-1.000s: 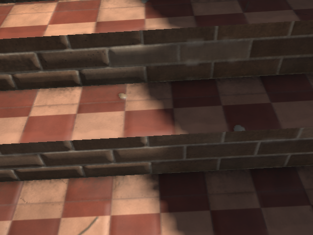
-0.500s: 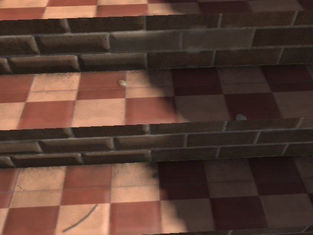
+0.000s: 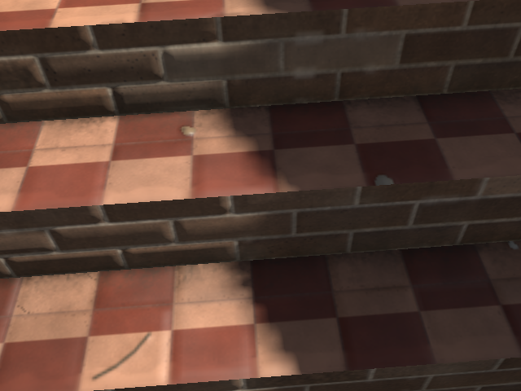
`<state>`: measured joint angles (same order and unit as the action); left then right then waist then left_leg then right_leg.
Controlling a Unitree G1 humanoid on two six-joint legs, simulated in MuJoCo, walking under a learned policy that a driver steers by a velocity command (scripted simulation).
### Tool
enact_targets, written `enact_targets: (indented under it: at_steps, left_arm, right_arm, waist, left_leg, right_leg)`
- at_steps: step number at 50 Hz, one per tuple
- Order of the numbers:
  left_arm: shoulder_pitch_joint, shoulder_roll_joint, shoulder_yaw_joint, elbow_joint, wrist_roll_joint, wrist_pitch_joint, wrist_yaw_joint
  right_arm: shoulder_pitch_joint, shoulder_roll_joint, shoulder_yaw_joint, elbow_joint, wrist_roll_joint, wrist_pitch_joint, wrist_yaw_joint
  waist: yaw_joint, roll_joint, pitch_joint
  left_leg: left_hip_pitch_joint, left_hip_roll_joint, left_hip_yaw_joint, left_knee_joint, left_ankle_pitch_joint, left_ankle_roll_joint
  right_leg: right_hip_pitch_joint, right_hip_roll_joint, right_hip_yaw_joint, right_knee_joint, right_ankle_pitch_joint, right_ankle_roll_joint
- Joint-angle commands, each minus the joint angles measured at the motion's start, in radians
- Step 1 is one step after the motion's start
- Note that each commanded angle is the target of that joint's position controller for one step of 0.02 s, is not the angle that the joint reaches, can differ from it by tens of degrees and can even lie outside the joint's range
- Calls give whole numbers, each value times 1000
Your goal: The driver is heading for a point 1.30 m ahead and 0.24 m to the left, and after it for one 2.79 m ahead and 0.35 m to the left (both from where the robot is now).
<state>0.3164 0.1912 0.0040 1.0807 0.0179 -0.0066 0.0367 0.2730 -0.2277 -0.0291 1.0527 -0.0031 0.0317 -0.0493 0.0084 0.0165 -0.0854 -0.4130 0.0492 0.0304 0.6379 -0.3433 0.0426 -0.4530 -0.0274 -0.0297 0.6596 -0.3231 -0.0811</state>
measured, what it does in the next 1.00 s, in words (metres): climbs: left foot 0.20 m higher, then right foot 0.20 m higher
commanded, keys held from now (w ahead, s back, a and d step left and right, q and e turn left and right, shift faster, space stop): w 1.00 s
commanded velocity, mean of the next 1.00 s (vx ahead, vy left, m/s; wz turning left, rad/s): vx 0.46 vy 0.00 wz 0.00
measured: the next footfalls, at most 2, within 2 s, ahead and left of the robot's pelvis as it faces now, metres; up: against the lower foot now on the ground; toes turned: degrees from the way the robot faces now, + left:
left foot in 0.40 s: +0.24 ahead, +0.19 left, +0.20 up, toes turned +6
right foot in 1.00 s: +0.51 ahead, -0.01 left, +0.40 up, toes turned -6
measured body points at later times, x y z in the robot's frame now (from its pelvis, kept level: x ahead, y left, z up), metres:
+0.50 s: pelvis +0.14 +0.09 +0.10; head +0.12 +0.09 +0.55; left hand +0.11 +0.32 -0.05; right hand +0.33 -0.11 +0.01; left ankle +0.20 +0.18 -0.52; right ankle +0.02 -0.09 -0.50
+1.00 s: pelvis +0.34 +0.08 +0.24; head +0.36 +0.13 +0.69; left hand +0.62 +0.17 +0.18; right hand +0.16 -0.08 +0.12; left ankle +0.21 +0.18 -0.51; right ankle +0.47 -0.01 -0.31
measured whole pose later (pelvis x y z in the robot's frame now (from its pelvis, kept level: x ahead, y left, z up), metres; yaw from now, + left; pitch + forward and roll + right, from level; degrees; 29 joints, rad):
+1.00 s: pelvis +0.34 +0.08 +0.24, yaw +1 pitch +7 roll -6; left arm -0.13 0.04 -0.17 0.71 -0.02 -0.06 -0.06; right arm 0.61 -0.03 0.07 1.21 -0.01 -0.05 -0.03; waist -0.09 0.01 -0.10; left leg 0.01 0.13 0.08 0.08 -0.12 0.03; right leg -1.12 -0.04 -0.25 1.48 -0.32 -0.14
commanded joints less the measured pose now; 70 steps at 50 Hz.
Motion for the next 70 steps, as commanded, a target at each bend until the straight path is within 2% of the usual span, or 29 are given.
enact_targets:
  at_steps: [1,2,6,9,12,16,18,20,21,22,23,24,26,28,31,36,42,44,46,48,51,52,53,54,56,58,62,64,70]
  left_arm:
    - [244,215,45,18,14,9,8]
    - [296,213,45,20,29,-3,15]
    - [279,100,15,36,4,-22,10]
    - [297,5,-18,62,14,-21,-12]
    - [226,20,-27,46,28,-24,-16]
    - [143,106,-17,22,-41,-40,5]
    - [335,157,-8,86,-44,-45,-9]
    - [212,291,34,54,-26,-36,-3]
    - [150,255,35,9,-10,-46,-3]
    - [141,60,9,-12,-8,-64,-40]
    - [43,-24,8,-45,-3,-89,-81]
    - [-96,-121,-12,-162,-9,-103,-114]
    - [-254,-131,-52,-327,-7,-106,-112]
    - [-93,-130,-72,-309,-9,-96,-115]
    - [-30,-112,-96,-277,-19,-71,-79]
    - [-228,-134,-121,-323,-35,-56,-44]
    - [-555,-153,-154,-436,-73,-73,-48]
    - [-704,-177,-176,-508,-42,-69,-68]
    - [-674,-197,-190,-520,-37,-56,-90]
    - [-644,-144,-161,-510,-28,-87,-105]
    - [-200,78,-53,-384,-19,-75,-101]
    - [20,165,-15,-300,23,-55,-96]
    - [218,230,21,-189,32,-4,-59]
    - [216,175,17,-130,42,13,-30]
    - [14,-53,-49,-52,37,-17,-53]
    - [-49,-163,-68,31,37,-52,-80]
    - [-81,-136,-80,42,72,-60,-106]
    - [-68,-97,-90,38,43,-70,-108]
    - [342,33,-53,106,-13,-55,-19]
  right_arm:
    - [-161,45,36,-111,12,-47,13]
    - [-117,29,38,-82,12,-64,27]
    - [-261,138,102,-245,5,-140,60]
    - [-238,132,121,-317,37,-145,75]
    - [-274,182,153,-401,47,-113,68]
    - [-559,142,206,-580,-1,-110,68]
    - [-470,91,160,-529,20,-107,66]
    - [-76,-53,82,-399,-7,-97,80]
    - [99,-180,37,-327,-37,-88,84]
    - [285,-267,-4,-204,-39,-49,68]
    - [301,-260,-16,-142,-41,-32,36]
    - [161,-139,22,-118,-25,-33,38]
    - [7,100,74,-41,-44,-56,67]
    - [-36,196,90,27,-57,-81,98]
    - [-39,138,86,40,-62,-87,111]
    - [149,87,99,86,-58,-102,105]
    - [452,51,83,127,-24,-94,42]
    - [456,25,66,124,-7,-81,10]
    - [477,40,60,149,3,-57,-8]
    - [418,21,77,165,10,-84,18]
    - [319,-153,30,132,-7,-108,12]
    - [282,-109,31,77,-33,-128,29]
    - [206,14,48,56,-26,-160,74]
    - [77,73,40,8,-20,-175,122]
    - [-200,170,70,-231,-6,-178,145]
    - [-88,202,99,-265,-17,-160,126]
    - [-46,218,153,-259,25,-123,104]
    - [-104,198,163,-288,27,-110,84]
    - [-629,197,218,-468,10,-117,69]
  waist:
    - [109,-352,48]
    - [124,-314,-12]
    - [70,-57,54]
    - [41,-34,122]
    - [-1,-76,194]
    - [-17,-103,107]
    - [-26,-193,-99]
    - [-230,-356,-272]
    - [-255,-128,-319]
    - [-251,303,-386]
    - [-231,289,-317]
    - [-129,251,-125]
    - [-9,88,159]
    - [107,15,120]
    - [145,-9,129]
    - [37,11,134]
    - [-137,120,114]
    - [-148,131,127]
    - [-115,115,75]
    - [-23,201,-87]
    - [221,384,-250]
    - [235,97,-373]
    - [255,-217,-417]
    - [221,-210,-342]
    - [47,-63,29]
    - [-95,69,117]
    - [-168,-14,138]
    - [-172,-39,153]
    - [71,-136,50]
  left_leg:
    - [-463,-86,94,393,-70,7]
    - [-540,-77,-25,792,-65,-24]
    - [-963,-36,-177,1548,31,16]
    - [-1121,-17,-203,1707,-61,54]
    - [-1193,-9,-199,1851,-56,39]
    - [-350,78,173,889,53,48]
    - [-57,-88,286,849,-140,71]
    - [-41,-108,66,589,-229,112]
    - [140,51,-347,341,-152,192]
    - [401,231,-935,-257,-576,313]
    - [328,312,-1288,-484,-804,287]
    - [156,309,-1159,-425,-753,175]
    - [-105,227,-658,-233,-462,94]
    - [-116,142,-367,-197,-200,35]
    - [-147,133,-144,-237,3,27]
    - [-14,173,-128,-325,37,38]
    - [334,235,-236,-463,-20,92]
    - [295,271,-228,-648,109,119]
    - [413,245,-121,-646,283,131]
    - [214,203,67,-560,1495,155]
    - [527,250,3,-99,2162,189]
    - [188,179,-15,189,1911,182]
    - [-129,-19,-92,534,747,166]
    - [-345,-149,-291,1166,331,125]
    - [-641,-127,-345,1630,288,183]
    - [-745,-103,-341,1667,324,223]
    - [-891,-103,-242,1783,380,183]
    - [-896,-91,-184,1687,468,143]
    - [-878,44,151,1162,242,46]
  right_leg:
    - [317,-271,562,-473,-485,-202]
    - [376,-340,749,-503,-478,-262]
    - [501,-315,516,-406,-115,-179]
    - [515,-318,392,-440,-72,-132]
    - [322,-334,281,-518,-57,-119]
    - [-234,-182,-17,-908,184,-117]
    - [63,-182,-55,-672,1149,-169]
    - [496,-246,-44,-254,1948,-139]
    - [330,-205,-5,61,1748,-98]
    - [-66,0,62,386,639,-91]
    - [-292,143,303,990,267,-55]
    - [-498,130,386,1323,249,-79]
    - [-704,90,299,1491,274,-137]
    - [-691,85,308,1527,355,-169]
    - [-779,89,266,1503,445,-126]
    - [-1081,86,189,1733,471,-48]
    - [-1301,-10,10,1427,338,22]
    - [-1137,-106,-131,1259,219,39]
    - [-1010,-116,-137,1133,158,12]
    - [-290,38,-321,836,50,-83]
    - [1,68,-39,451,-230,-130]
    - [341,-140,388,260,-185,-227]
    - [564,-290,908,-286,-410,-316]
    - [455,-353,1173,-448,-558,-290]
    - [98,-320,787,-337,-401,-163]
    - [10,-206,384,-243,-89,-52]
    - [-97,-156,27,-312,227,8]
    - [-188,-117,-58,-351,221,18]
    - [154,-209,115,-646,271,-43]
